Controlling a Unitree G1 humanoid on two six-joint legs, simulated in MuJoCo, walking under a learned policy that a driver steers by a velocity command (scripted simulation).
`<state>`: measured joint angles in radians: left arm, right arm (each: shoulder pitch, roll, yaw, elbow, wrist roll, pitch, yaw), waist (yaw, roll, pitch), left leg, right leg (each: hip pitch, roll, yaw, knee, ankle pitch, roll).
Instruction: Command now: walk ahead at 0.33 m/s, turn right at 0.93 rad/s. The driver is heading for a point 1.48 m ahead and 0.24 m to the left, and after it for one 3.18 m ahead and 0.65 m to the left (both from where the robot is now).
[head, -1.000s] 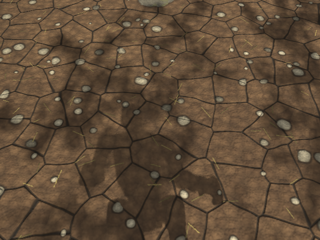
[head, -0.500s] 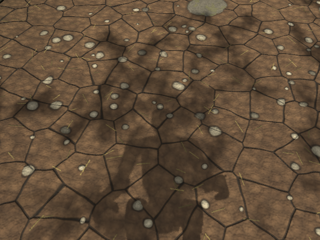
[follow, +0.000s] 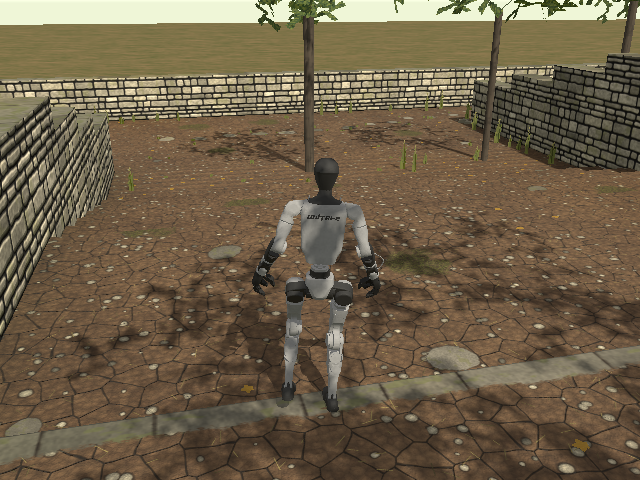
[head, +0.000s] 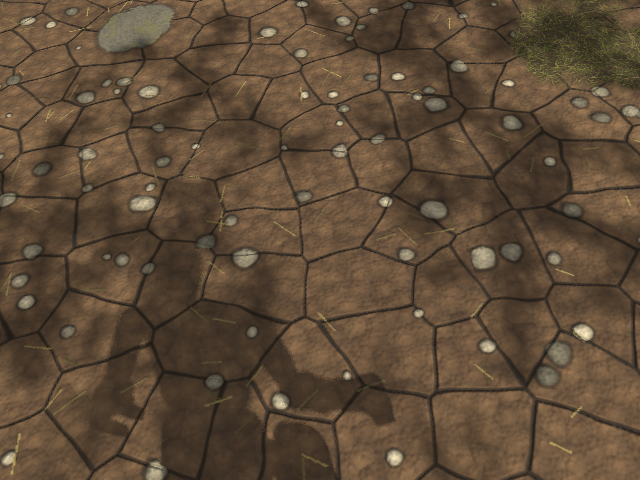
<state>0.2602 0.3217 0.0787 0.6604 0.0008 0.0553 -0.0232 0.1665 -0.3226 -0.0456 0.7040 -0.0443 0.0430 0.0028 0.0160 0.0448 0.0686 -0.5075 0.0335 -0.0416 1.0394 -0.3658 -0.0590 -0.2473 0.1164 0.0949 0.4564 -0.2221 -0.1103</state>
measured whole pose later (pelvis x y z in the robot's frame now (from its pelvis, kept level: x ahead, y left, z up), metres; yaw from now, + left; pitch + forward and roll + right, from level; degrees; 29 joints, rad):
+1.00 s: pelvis +0.57 -0.06 -0.01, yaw +10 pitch +2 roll -3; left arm 0.45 0.33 0.06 0.84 0.03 -0.10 0.00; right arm 0.09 -0.36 -0.07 0.68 -0.03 0.00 0.08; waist 0.05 0.05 -0.01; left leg -0.80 0.07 0.04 1.13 -0.10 0.09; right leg 0.05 0.02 -0.21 0.28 -0.36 0.01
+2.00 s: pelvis +1.31 +0.25 -0.02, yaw +37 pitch +1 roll -2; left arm 0.47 0.27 0.04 0.87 -0.03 -0.03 0.00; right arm -0.02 -0.24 0.03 0.66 -0.04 -0.05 0.00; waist 0.12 0.01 0.10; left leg -0.47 -0.02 -0.02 0.57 -0.10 0.05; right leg -0.22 0.09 0.08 0.83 -0.54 -0.02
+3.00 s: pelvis +1.91 +0.24 -0.04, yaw -9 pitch +1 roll +2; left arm 0.42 0.35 0.07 0.87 0.02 -0.06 0.00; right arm 0.10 -0.29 -0.02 0.67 -0.03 -0.06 0.00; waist 0.03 -0.04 0.05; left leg -0.53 -0.06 0.06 0.66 -0.15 0.08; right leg 0.00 0.13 0.15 1.00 -0.39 -0.11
